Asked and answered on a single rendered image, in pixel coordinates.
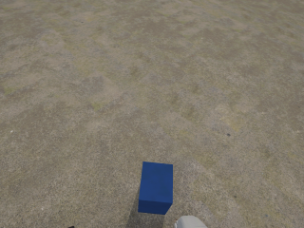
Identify right robot thigh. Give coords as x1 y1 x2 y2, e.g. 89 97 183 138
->
174 216 208 228

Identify carton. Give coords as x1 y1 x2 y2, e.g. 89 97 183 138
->
138 161 173 215

